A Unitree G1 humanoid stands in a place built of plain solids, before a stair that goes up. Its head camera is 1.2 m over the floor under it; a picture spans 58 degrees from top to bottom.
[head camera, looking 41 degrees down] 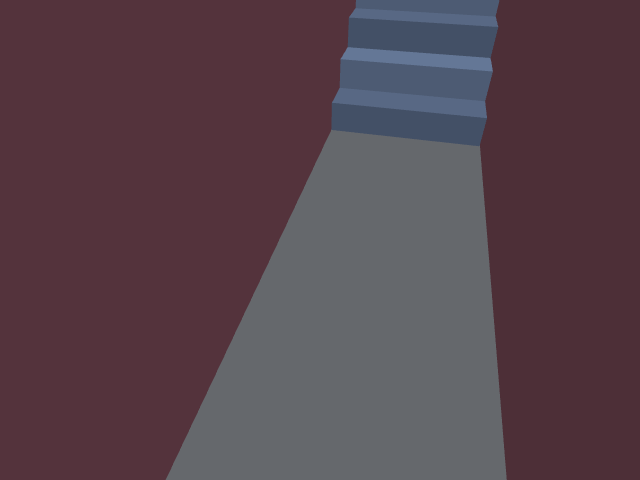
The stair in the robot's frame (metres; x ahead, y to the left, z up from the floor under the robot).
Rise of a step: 0.17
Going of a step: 0.22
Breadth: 0.85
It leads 13 degrees to the right of straight ahead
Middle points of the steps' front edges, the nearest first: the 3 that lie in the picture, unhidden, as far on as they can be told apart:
2.28 -0.48 0.17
2.50 -0.54 0.34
2.72 -0.59 0.51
